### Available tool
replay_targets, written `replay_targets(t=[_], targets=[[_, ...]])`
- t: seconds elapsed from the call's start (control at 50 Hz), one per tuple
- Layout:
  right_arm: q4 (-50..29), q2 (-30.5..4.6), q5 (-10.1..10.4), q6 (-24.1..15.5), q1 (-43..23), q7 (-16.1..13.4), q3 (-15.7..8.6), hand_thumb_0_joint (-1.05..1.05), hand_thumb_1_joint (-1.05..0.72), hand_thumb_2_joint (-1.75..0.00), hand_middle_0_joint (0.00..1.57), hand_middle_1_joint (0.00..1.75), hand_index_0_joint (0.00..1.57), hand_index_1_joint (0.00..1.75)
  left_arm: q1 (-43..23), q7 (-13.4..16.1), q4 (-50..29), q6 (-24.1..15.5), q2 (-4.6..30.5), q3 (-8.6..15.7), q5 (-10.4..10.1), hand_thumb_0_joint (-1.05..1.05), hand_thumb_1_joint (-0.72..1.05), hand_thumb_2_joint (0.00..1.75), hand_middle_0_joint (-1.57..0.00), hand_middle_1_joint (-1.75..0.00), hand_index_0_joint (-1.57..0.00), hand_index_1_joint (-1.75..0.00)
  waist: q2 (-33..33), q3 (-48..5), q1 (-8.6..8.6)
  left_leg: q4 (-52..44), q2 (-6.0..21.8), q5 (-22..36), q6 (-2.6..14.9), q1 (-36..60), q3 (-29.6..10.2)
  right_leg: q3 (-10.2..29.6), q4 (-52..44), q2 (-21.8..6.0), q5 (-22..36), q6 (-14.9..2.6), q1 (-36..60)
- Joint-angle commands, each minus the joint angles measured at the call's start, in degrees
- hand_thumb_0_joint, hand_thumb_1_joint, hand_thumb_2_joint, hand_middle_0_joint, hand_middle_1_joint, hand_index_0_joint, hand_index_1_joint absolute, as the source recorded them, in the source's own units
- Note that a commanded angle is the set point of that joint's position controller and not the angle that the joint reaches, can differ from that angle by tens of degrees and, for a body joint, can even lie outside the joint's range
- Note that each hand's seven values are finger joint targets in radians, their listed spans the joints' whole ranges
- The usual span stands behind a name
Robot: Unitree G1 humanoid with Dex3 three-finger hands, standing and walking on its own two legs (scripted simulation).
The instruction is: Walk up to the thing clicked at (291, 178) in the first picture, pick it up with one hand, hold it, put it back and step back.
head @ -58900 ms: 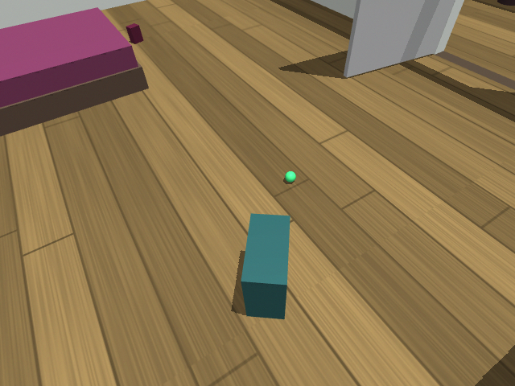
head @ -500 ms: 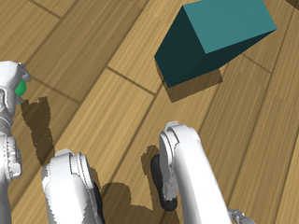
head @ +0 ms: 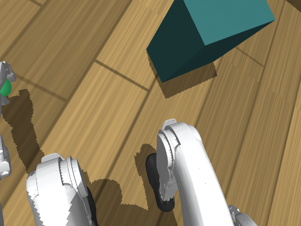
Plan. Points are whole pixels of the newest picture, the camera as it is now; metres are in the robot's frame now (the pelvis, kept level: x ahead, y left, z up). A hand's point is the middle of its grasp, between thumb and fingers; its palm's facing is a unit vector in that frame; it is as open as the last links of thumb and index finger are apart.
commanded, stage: rest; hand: left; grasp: from above
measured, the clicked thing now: out of the picture +0.51 +0.29 -0.21
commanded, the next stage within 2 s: open in 1.60 s
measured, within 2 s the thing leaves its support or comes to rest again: rests again in 1.42 s
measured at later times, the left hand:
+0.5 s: hand (4, 95) +0.49 +0.28 -0.24, palm faces -0.46 -0.10 -0.88, open 7.5 cm
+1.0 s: hand (8, 96) +0.49 +0.28 -0.26, palm faces -0.46 -0.11 -0.88, open 7.5 cm
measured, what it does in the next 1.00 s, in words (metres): stands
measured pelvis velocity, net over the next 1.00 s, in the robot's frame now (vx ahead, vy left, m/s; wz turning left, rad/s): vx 0.00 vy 0.01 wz -0.08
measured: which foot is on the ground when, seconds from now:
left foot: down 0.00-1.00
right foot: down 0.00-1.00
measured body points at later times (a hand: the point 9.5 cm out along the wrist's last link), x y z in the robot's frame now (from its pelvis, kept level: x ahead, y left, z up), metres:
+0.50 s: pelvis +0.00 +0.00 -0.01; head +0.29 +0.09 +0.32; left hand +0.51 +0.28 -0.19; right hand +0.01 -0.27 -0.08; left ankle +0.07 +0.13 -0.29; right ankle +0.11 -0.13 -0.29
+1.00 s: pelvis +0.00 +0.01 -0.02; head +0.29 +0.10 +0.31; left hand +0.51 +0.28 -0.21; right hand +0.00 -0.26 -0.07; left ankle +0.07 +0.13 -0.29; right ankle +0.11 -0.13 -0.29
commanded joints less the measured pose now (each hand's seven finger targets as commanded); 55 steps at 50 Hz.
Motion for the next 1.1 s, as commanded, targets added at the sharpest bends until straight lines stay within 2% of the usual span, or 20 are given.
replay_targets(t=[0.0,0.14,0.16,0.2,0.32,0.34,0.36,0.38,0.4,0.48,0.54,0.56,0.58,0.6,0.62,0.66,0.74,0.84,0.94,1.08], targets=[[0.9,-16.0,-0.5,-0.1,13.6,-0.2,-4.5,0.00,-0.91,-0.90,0.20,0.30,0.20,0.30,-19.3,3.7,-8.4,-0.2,14.9,1.8,-0.5,0.00,0.70,0.51,-1.02,-0.62,-1.06,-0.57,23.8,-40.8,-1.21,-13.7,-0.4,12.6,1.43,29.5,5.7,-6.9,-10.9,2.9,13.0,-4.55,22.0],[0.8,-17.2,-1.2,-1.0,14.1,0.5,-3.6,0.00,-0.90,-0.89,0.20,0.30,0.20,0.30,-19.3,4.8,-6.9,-0.1,15.7,2.5,-0.6,0.00,0.64,0.50,-0.95,-0.60,-1.00,-0.55,23.0,-38.9,-3.17,-12.3,-0.2,14.4,1.34,29.4,4.9,-7.8,-9.9,3.1,14.7,-4.37,21.5],[1.0,-16.9,-1.1,-1.0,13.5,0.6,-3.3,0.00,-0.90,-0.90,0.20,0.30,0.20,0.30,-18.2,5.0,-5.9,-0.1,15.4,1.5,-0.5,0.00,0.62,0.50,-0.94,-0.59,-0.99,-0.54,24.1,-39.1,-2.11,-12.6,-0.1,13.8,1.35,29.1,4.9,-7.7,-9.9,3.3,14.2,-4.53,22.0],[0.4,-17.5,-1.4,-1.2,13.3,0.6,-3.1,0.00,-0.90,-0.89,0.20,0.30,0.20,0.30,-18.9,5.7,-7.3,-0.4,18.0,3.3,-0.2,0.00,0.64,0.50,-0.95,-0.60,-1.00,-0.55,23.1,-40.0,-2.11,-12.1,-0.1,14.3,1.45,28.9,4.7,-7.9,-9.8,3.4,14.8,-4.37,23.1],[0.0,-18.6,-2.2,-2.1,13.0,1.2,-2.5,0.00,-0.90,-0.90,0.20,0.30,0.20,0.30,-18.9,6.3,-4.3,-0.7,17.6,3.4,0.5,0.00,0.67,0.51,-0.96,-0.61,-1.01,-0.56,24.3,-36.5,-4.35,-10.6,0.1,15.0,1.01,29.5,4.1,-8.8,-9.1,3.5,15.0,-4.62,20.9],[0.9,-18.7,-2.5,-2.1,13.7,1.3,-2.5,0.00,-0.90,-0.90,0.20,0.30,0.20,0.30,-17.1,6.7,-4.0,-0.6,20.1,5.3,0.9,0.00,0.66,0.51,-0.95,-0.61,-1.00,-0.56,24.5,-37.5,-3.68,-10.7,0.3,15.3,1.13,30.1,4.1,-8.8,-9.0,3.7,15.5,-4.44,22.2],[0.6,-18.6,-2.3,-2.0,13.1,1.4,-2.4,0.00,-0.90,-0.90,0.20,0.30,0.20,0.30,-17.8,6.9,-5.2,-0.8,19.9,4.4,0.7,0.00,0.66,0.52,-0.96,-0.61,-1.00,-0.56,25.8,-38.5,-3.21,-11.1,0.2,15.2,1.01,29.9,4.1,-8.6,-8.8,3.8,15.5,-4.53,23.0],[-0.2,-18.8,-2.7,-2.5,12.3,1.6,-2.0,0.00,-0.90,-0.90,0.20,0.30,0.20,0.30,-18.4,6.8,-3.5,-0.8,17.1,2.9,0.5,0.00,0.67,0.50,-0.96,-0.62,-1.01,-0.56,24.5,-36.0,-4.76,-9.9,0.1,15.2,0.99,29.3,4.1,-9.0,-8.9,3.6,15.6,-4.62,21.2],[0.8,-19.2,-3.0,-2.5,13.3,1.8,-2.1,0.00,-0.90,-0.90,0.20,0.30,0.20,0.30,-18.1,7.1,-3.3,-0.9,20.1,4.8,1.0,0.00,0.68,0.51,-0.96,-0.63,-1.01,-0.57,25.0,-35.5,-5.05,-10.2,0.4,15.0,1.07,29.4,3.8,-9.3,-8.8,3.7,15.4,-4.41,21.7],[0.5,-19.3,-3.0,-2.6,12.2,1.8,-1.6,0.00,-0.90,-0.90,0.20,0.30,0.20,0.30,-17.4,8.0,-4.8,-1.2,21.1,4.7,0.8,0.00,0.67,0.52,-0.95,-0.63,-1.00,-0.58,27.1,-38.1,-3.74,-10.8,0.5,15.8,0.75,30.6,3.4,-9.5,-8.5,3.9,16.1,-4.49,23.2],[0.8,-19.5,-3.3,-2.8,12.6,2.2,-1.4,0.00,-0.90,-0.90,0.20,0.30,0.20,0.30,-17.5,8.3,-2.7,-0.9,20.3,4.2,1.1,0.00,0.68,0.56,-0.97,-0.63,-1.02,-0.58,25.6,-36.2,-5.30,-9.7,0.6,15.8,1.06,29.3,3.4,-9.4,-8.3,4.2,16.8,-4.26,23.2],[-0.2,-19.4,-3.4,-3.2,11.2,2.4,-0.9,0.00,-0.90,-0.90,0.20,0.30,0.20,0.30,-18.7,8.1,-2.3,-1.0,17.4,1.9,0.6,0.00,0.66,0.55,-0.97,-0.61,-1.01,-0.56,25.6,-34.8,-5.82,-9.5,0.6,15.5,0.91,29.1,3.3,-9.7,-8.3,4.1,16.4,-4.39,21.7],[0.9,-19.9,-3.4,-3.2,11.7,2.2,-1.0,0.00,-0.90,-0.90,0.20,0.30,0.20,0.30,-18.3,8.8,-2.6,-1.1,21.4,4.3,0.7,0.00,0.66,0.53,-0.95,-0.62,-1.00,-0.57,26.3,-35.1,-5.22,-9.8,0.7,15.0,0.95,29.5,3.0,-10.0,-8.6,4.2,15.9,-4.44,21.8],[0.4,-20.5,-3.5,-3.4,12.1,2.3,-0.7,0.00,-0.90,-0.90,0.20,0.30,0.20,0.30,-17.8,8.8,-0.8,-0.8,21.7,4.4,1.1,0.00,0.67,0.52,-0.96,-0.63,-1.01,-0.58,25.4,-32.7,-5.91,-9.4,0.6,14.3,0.99,28.6,3.0,-10.0,-8.3,4.1,15.2,-4.45,20.6],[-0.5,-20.3,-3.4,-3.7,10.8,2.4,-0.5,0.00,-0.90,-0.90,0.20,0.30,0.20,0.30,-18.7,8.7,-2.7,-1.0,19.6,2.6,0.9,0.00,0.65,0.49,-0.95,-0.60,-1.00,-0.55,25.9,-33.4,-5.31,-10.0,0.6,14.7,0.78,29.3,2.9,-10.0,-8.4,4.1,15.2,-4.53,20.7],[0.2,-20.6,-3.9,-3.9,11.9,2.7,-0.3,0.00,-0.90,-0.90,0.20,0.30,0.20,0.30,-18.3,8.8,-1.4,-1.1,22.0,4.2,1.6,0.00,0.69,0.51,-0.97,-0.61,-1.02,-0.56,25.7,-32.6,-6.46,-9.3,0.7,14.2,0.94,29.3,2.8,-10.2,-8.1,4.2,15.2,-4.24,20.9],[-0.1,-21.1,-4.2,-4.2,11.2,2.9,0.2,0.00,-0.90,-0.90,0.20,0.30,0.20,0.30,-17.1,9.6,-1.2,-1.1,23.4,4.9,1.3,0.00,0.71,0.49,-0.97,-0.63,-1.03,-0.56,27.3,-33.4,-5.80,-9.9,0.9,14.5,0.67,30.2,2.3,-10.6,-8.2,4.3,15.2,-4.37,21.9],[-0.9,-21.5,-4.4,-4.8,11.1,3.4,0.8,0.00,-0.91,-0.90,0.20,0.30,0.20,0.30,-17.9,9.4,0.1,-0.9,21.9,3.2,1.2,0.00,0.68,0.52,-0.97,-0.61,-1.02,-0.56,26.2,-31.6,-7.30,-8.9,1.0,14.1,0.90,28.9,2.2,-10.8,-7.9,4.4,15.6,-4.18,21.5],[-1.1,-22.0,-4.3,-5.3,10.4,3.5,1.1,0.00,-0.90,-0.90,0.20,0.30,0.20,0.30,-16.7,10.0,-1.0,-1.0,24.8,4.8,1.0,0.00,0.69,0.52,-0.97,-0.62,-1.02,-0.57,27.5,-31.7,-6.08,-9.6,1.2,14.4,0.56,30.0,1.5,-11.2,-8.1,4.5,15.1,-4.41,21.5],[-0.9,-22.4,-4.3,-5.8,10.9,4.1,1.8,0.00,-0.90,-0.90,0.20,0.30,0.20,0.30,-17.5,9.9,-0.3,-1.0,24.1,3.5,0.6,0.00,0.67,0.53,-0.97,-0.60,-1.01,-0.56,26.9,-30.1,-7.67,-8.8,1.3,15.5,0.72,29.7,1.4,-11.2,-8.1,4.7,16.6,-4.04,22.0]])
